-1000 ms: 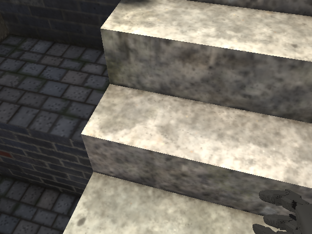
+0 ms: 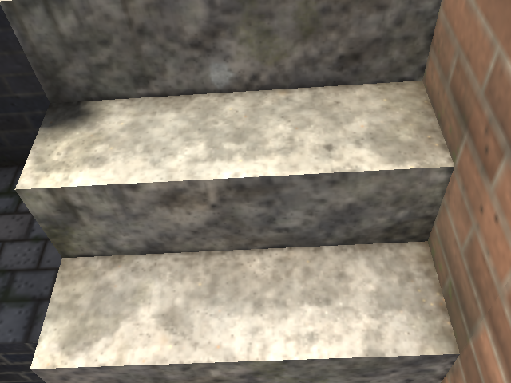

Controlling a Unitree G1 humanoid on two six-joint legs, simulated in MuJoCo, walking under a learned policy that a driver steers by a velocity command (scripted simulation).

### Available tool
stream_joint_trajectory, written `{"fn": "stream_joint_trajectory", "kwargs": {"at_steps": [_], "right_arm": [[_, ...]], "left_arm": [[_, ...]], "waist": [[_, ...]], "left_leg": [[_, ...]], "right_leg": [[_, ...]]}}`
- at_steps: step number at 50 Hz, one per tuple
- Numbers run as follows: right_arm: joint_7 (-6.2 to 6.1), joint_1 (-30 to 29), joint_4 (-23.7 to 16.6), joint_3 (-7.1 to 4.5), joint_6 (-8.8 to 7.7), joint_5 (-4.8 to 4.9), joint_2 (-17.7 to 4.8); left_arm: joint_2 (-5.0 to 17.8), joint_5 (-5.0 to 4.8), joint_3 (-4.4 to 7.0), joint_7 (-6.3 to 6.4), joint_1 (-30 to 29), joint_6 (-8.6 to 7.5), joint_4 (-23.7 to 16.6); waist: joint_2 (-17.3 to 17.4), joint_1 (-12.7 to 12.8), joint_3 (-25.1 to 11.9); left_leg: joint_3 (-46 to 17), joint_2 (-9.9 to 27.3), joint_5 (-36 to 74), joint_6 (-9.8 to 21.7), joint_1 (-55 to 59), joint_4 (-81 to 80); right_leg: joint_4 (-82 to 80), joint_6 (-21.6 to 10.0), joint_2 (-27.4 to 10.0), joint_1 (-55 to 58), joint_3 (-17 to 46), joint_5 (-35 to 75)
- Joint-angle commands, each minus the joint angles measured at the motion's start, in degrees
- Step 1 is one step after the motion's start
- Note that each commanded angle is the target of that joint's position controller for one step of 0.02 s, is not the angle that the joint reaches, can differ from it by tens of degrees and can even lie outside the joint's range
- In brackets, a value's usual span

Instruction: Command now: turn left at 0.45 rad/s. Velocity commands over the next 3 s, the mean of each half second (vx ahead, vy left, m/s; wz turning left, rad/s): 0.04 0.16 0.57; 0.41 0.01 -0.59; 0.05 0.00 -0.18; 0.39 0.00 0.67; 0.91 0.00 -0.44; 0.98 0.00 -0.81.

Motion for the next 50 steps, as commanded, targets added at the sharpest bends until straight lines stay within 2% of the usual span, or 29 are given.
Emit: {"fn": "stream_joint_trajectory", "kwargs": {"at_steps": [1, 2, 4, 5, 7, 8, 9, 13, 16, 20, 22, 23, 25, 26, 27, 29, 32, 33, 34, 36, 37, 39, 40, 42, 44, 46, 47, 48, 50], "right_arm": [[1.83, 2.47, -6.0, 0.36, 0.01, -3.26, -2.1], [2.43, 0.92, -5.23, 0.6, 0.54, -3.41, -0.65], [2.27, 5.01, -3.99, 0.51, 2.42, -6.02, 1.28], [-0.36, -5.84, -10.51, -1.4, 3.25, -2.65, -0.06], [0.06, -2.51, -7.38, -3.73, 2.69, -1.51, -4.41], [-0.31, -1.35, -9.55, -5.78, 1.92, -1.95, -10.77], [-1.53, 1.16, -9.33, -8.43, 2.6, -1.4, -16.29], [-2.03, 0.89, -9.55, -7.24, 4.4, -4.71, -10.92], [-2.47, -1.04, -11.58, -6.36, 5.31, -4.91, -7.54], [-1.41, -2.41, -11.61, -6.12, 7.03, -6.19, -6.2], [-1.17, -0.86, -10.53, -5.14, 7.41, -5.11, -3.79], [-0.22, -1.41, -11.28, -4.16, 7.89, -4.89, -0.11], [0.22, 1.49, -12.59, -3.8, 7.79, -9.53, -0.6], [-0.38, 2.08, -12.53, -3.73, 8.08, -8.81, -0.88], [-1.54, 3.92, -10.16, -2.36, 7.05, -4.56, 0.41], [-2.22, 3.47, -10.6, -2.39, 5.22, -4.19, -4.85], [-2.84, 0.28, -8.94, 1.11, 2.76, -1.3, 3.76], [4.26, -13.68, -5.52, 4.68, 3.81, -0.5, 1.07], [4.24, -15.61, -8.12, 2.79, 4.81, -4.88, -2.53], [1.79, -5.06, -5.98, -0.07, 2.24, -6.84, -10.52], [0.95, -1.83, -5.21, 0.71, 0.61, -6.75, -7.55], [-1.43, -4.76, -5.21, 3.25, -3.1, -5.16, 0.43], [-2.39, -7.73, -5.29, 2.92, -5.21, -2.7, 0.69], [-4.11, -8.94, -6.21, 1.74, -6.89, -1.86, -1.05], [-5.52, -7.0, -5.89, 0.25, -6.78, -3.02, -4.03], [-6.39, -8.79, -6.63, -1.09, -5.72, -4.02, -5.4], [-5.61, -9.75, -3.98, -2.0, -5.06, -3.39, -6.5], [-5.34, -10.64, -2.93, -2.13, -2.79, -5.41, -6.62], [-4.13, -10.06, -0.12, -2.8, -1.2, -7.62, -6.43]], "left_arm": [[14.02, 0.22, 4.22, 2.98, -17.37, -4.5, -12.2], [14.86, -0.7, 5.43, 3.53, -11.63, -4.34, -11.49], [13.16, -1.85, 5.71, 3.7, -11.27, -3.46, -13.34], [9.44, -8.46, 3.97, 8.57, -7.72, -0.5, -10.67], [8.42, -5.41, 4.04, 7.94, -2.98, 2.28, -11.96], [6.63, -6.09, 3.52, 7.79, -7.26, 3.85, -16.62], [5.87, -7.28, 3.13, 8.5, -14.59, 4.18, -20.4], [0.62, -6.32, 0.75, 9.12, -22.31, 2.35, -21.29], [5.16, -5.83, 1.61, 8.77, -20.5, 0.87, -20.78], [8.21, -7.65, 2.94, 12.83, -7.32, 3.9, -13.99], [7.7, -7.94, 4.24, 13.94, 2.23, 4.48, -7.41], [7.22, -4.77, 4.12, 13.62, 0.89, 4.15, -5.1], [6.9, -4.28, 3.54, 13.34, -9.07, 4.3, -10.3], [4.9, -5.01, 3.09, 12.16, -13.06, 3.36, -9.89], [5.44, -5.85, 3.5, 8.82, -33.01, 1.33, -16.34], [3.36, -4.98, 2.97, 7.77, -27.11, -0.55, -15.65], [4.18, -5.9, 4.56, 10.01, -5.26, 1.62, -9.32], [-5.49, 1.4, -1.44, -1.06, 6.82, 2.68, -12.77], [0.64, -1.26, -0.13, -2.64, 14.74, 2.66, -6.4], [11.08, -3.1, 2.56, -1.67, 10.39, 2.46, -5.71], [10.24, -0.67, 2.83, -0.08, 10.64, 1.96, -6.2], [9.26, 0.95, 2.44, 0.64, 7.69, 0.88, -4.36], [9.56, 0.86, 2.89, -0.02, 8.76, -0.08, -2.7], [9.08, -1.11, 3.56, -1.54, 5.61, -1.6, -2.4], [6.89, -2.77, 3.38, -2.58, 2.97, -1.94, -1.49], [5.59, -2.3, 2.48, -2.7, 5.32, -1.22, -1.98], [2.88, -3.55, 0.63, -3.55, 5.05, -0.94, -2.94], [1.8, -3.54, -0.12, -3.57, 7.13, 0.68, -3.58], [5.33, -4.22, 2.39, -3.01, 17.17, -0.04, -0.69]], "waist": [[-6.29, -4.41, -5.4], [-11.06, -0.27, -1.59], [-16.67, -1.1, 1.34], [-23.98, -0.07, 2.54], [-1.99, 1.03, 0.18], [15.83, 0.61, -0.04], [24.96, -4.33, -2.37], [1.82, -5.7, 6.96], [-1.01, -5.64, 2.39], [0.2, -2.03, 2.85], [-2.61, 1.02, -1.01], [-13.4, 0.38, 1.42], [-16.76, -3.02, 5.08], [-16.14, -5.94, 7.84], [-27.29, -11.23, 2.81], [-21.08, -7.71, 1.0], [-15.11, 0.2, 1.06], [7.26, 14.67, -0.16], [-2.53, 9.34, -7.02], [1.99, -0.71, -7.63], [-3.58, -0.93, -8.8], [-9.79, -1.55, -7.53], [-7.71, -0.64, -8.02], [-3.9, -0.76, -3.84], [0.98, -2.38, -1.31], [5.8, -1.48, -2.28], [2.06, -0.9, -0.22], [5.51, -1.25, -0.6], [4.39, 2.05, -1.97]], "left_leg": [[-1.21, 7.12, 4.61, -0.19, 10.6, -35.82], [0.51, 6.5, 3.3, -1.54, 14.65, -42.21], [1.66, 6.46, 3.47, -0.07, 21.03, -54.38], [3.17, 6.53, 1.91, 8.67, 23.2, -74.21], [0.7, -0.8, 9.49, 9.64, 32.17, -77.09], [-19.34, 6.76, 35.71, 13.51, 33.86, -75.69], [-31.09, 10.79, 28.3, 19.92, 32.69, -85.22], [-24.16, 5.67, 1.74, 20.62, 27.79, -87.03], [-22.56, 3.72, 3.06, 18.18, 35.19, -88.91], [-11.1, -1.39, 3.72, 12.04, 32.19, -88.42], [-6.83, -2.03, -4.76, 12.11, 32.04, -76.39], [0.86, -6.53, 0.38, 8.4, 23.48, -51.39], [1.1, -4.48, 10.95, 0.73, 15.57, -30.15], [0.72, -5.03, 13.45, -0.54, 14.49, -24.11], [5.01, -7.57, 11.15, 0.21, 22.96, -25.62], [8.99, -4.89, -0.36, 2.38, 33.96, -53.87], [11.7, -4.28, 15.58, 6.14, 38.8, -90.8], [-4.3, 8.78, 34.73, 18.63, 33.48, -69.0], [-17.23, 18.85, 20.42, 28.57, 27.37, -76.49], [-27.87, 27.47, 12.82, 33.65, 35.71, -85.46], [-24.96, 23.24, 12.65, 26.25, 44.72, -80.29], [-10.44, 15.13, 15.0, 17.46, 47.84, -75.62], [-6.19, 14.49, 13.52, 16.06, 47.92, -75.27], [-0.73, 14.44, 6.69, 15.01, 43.82, -74.53], [1.96, 15.97, 1.51, 14.6, 36.37, -77.38], [0.84, 19.83, 2.86, 13.37, 35.41, -78.43], [1.66, 21.35, 1.05, 13.14, 39.63, -81.71], [3.61, 20.04, -0.21, 13.21, 40.39, -81.92], [7.81, 21.27, 8.98, 13.31, 26.83, -72.04]], "right_leg": [[-6.7, -8.21, -10.74, 8.18, 1.02, 12.15], [-8.86, -8.61, -13.67, 7.07, 2.63, 4.25], [-8.15, -8.24, -19.05, 7.32, 7.96, -4.59], [-3.01, -4.88, -16.76, 8.8, 3.76, -1.59], [20.55, -1.3, -13.51, 3.95, -0.19, -5.65], [38.04, 3.58, -6.31, -11.74, -1.7, -13.58], [50.45, 4.74, 2.13, -17.73, -2.1, -20.02], [74.28, 0.52, 3.12, -27.5, 10.04, -5.4], [61.84, -0.5, 3.83, -23.16, 12.19, -8.17], [13.64, -2.77, 4.68, 1.52, 11.96, -24.95], [-0.45, -2.2, 1.22, 11.55, 13.4, -5.38], [-2.48, -3.68, -3.9, 11.29, 23.1, -2.52], [-11.51, -9.77, -14.74, -5.85, 54.04, -12.62], [-11.54, -12.84, -11.68, -10.56, 53.59, -25.6], [-4.91, -16.73, 1.28, -26.36, 31.38, -31.76], [-4.65, -13.47, 6.17, -23.05, 21.76, -13.61], [8.76, -9.9, 8.71, -4.47, 26.53, -19.69], [25.76, -3.03, 12.01, -21.03, 20.06, -6.04], [37.27, -2.31, 10.64, -18.53, 24.74, 0.99], [79.43, 0.14, 11.96, -40.42, 23.41, -7.15], [96.4, 0.08, 11.22, -46.97, 28.17, 1.15], [88.58, 0.33, 10.49, -49.48, 29.64, 16.27], [82.36, 1.49, 8.1, -46.43, 26.0, 13.96], [72.5, 3.39, 5.16, -42.28, 19.59, 8.59], [58.09, 3.74, 2.68, -34.14, 13.57, 4.92], [48.59, 5.19, 0.18, -28.24, 13.5, -0.88], [24.61, 4.77, -0.9, -28.74, 10.65, -17.1], [13.42, 2.27, -0.68, -21.79, 8.39, -15.15], [17.38, -2.4, 8.45, 3.01, 3.32, 2.98]]}}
